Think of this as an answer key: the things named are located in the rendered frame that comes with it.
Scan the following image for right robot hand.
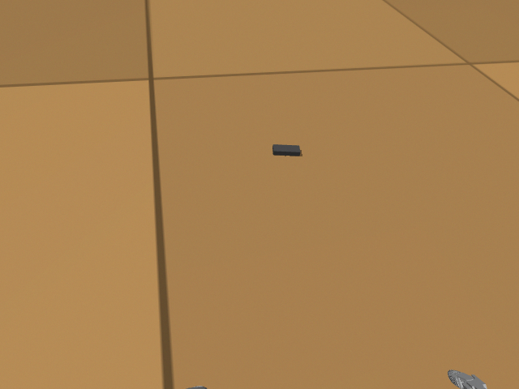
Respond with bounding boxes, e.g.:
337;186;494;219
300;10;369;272
448;370;487;389

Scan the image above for small box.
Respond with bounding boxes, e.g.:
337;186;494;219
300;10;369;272
272;144;300;156

